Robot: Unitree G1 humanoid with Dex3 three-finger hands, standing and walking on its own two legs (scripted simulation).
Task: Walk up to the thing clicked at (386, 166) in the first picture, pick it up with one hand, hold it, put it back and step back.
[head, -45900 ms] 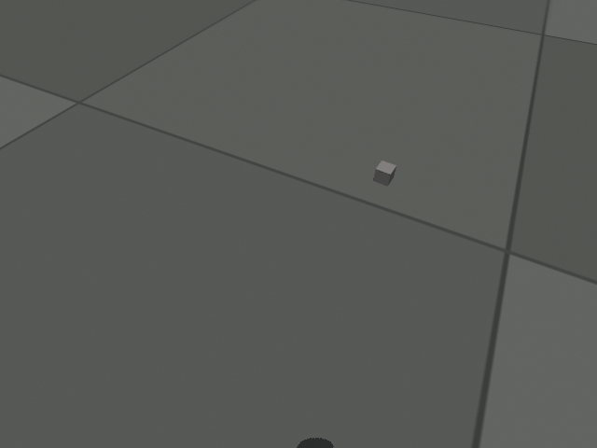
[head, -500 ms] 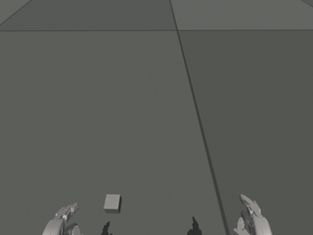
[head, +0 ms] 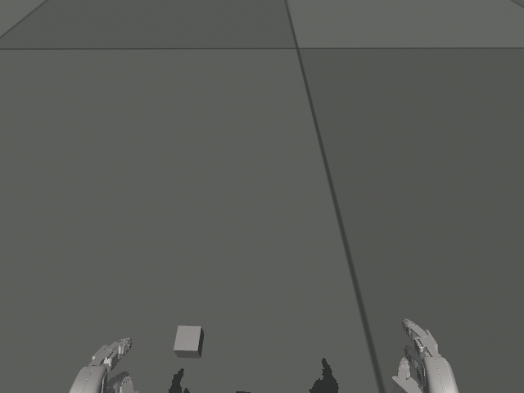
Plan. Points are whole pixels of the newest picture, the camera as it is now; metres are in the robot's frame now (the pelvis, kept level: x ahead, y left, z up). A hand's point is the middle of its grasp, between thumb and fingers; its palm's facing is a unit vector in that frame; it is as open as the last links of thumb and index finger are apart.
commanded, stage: home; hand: left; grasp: from above
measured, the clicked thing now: (189, 341) +0.44 +0.23 -0.67
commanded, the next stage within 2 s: stand in 0.86 s
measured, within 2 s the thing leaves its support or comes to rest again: neither
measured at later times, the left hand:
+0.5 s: hand out of the picture +0.17 +0.18 -0.04, palm faces +0.04 -0.98 -0.20, open 7.4 cm
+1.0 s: hand out of the picture +0.16 +0.18 -0.05, palm faces +0.02 -0.97 -0.26, open 7.4 cm
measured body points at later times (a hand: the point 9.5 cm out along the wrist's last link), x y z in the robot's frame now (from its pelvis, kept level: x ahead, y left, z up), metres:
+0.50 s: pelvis +0.00 +0.00 +0.00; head +0.02 +0.00 +0.45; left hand +0.16 +0.23 -0.03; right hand +0.16 -0.25 -0.06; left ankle +0.02 +0.13 -0.68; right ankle +0.00 -0.13 -0.68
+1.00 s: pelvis -0.01 +0.00 +0.00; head +0.01 +0.00 +0.45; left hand +0.16 +0.24 -0.03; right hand +0.15 -0.25 -0.07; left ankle +0.02 +0.13 -0.68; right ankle +0.00 -0.13 -0.68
